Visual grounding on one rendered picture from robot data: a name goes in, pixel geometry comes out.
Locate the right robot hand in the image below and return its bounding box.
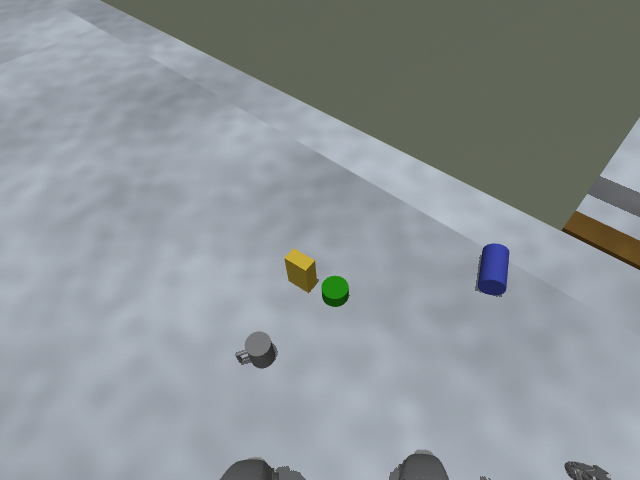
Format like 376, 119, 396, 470
564, 461, 612, 480

